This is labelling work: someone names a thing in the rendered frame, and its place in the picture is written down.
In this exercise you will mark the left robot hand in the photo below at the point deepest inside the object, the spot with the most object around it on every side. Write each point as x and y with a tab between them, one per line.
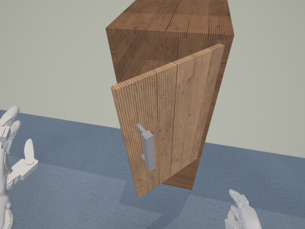
24	167

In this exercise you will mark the handle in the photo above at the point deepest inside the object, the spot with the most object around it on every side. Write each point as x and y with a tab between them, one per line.
148	148

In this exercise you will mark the cupboard door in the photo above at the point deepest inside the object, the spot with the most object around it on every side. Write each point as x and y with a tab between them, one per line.
172	102

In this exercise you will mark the robot left forearm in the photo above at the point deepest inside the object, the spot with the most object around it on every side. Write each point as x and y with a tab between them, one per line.
6	217

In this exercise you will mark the right robot hand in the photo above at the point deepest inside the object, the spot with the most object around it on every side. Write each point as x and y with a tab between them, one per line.
247	216

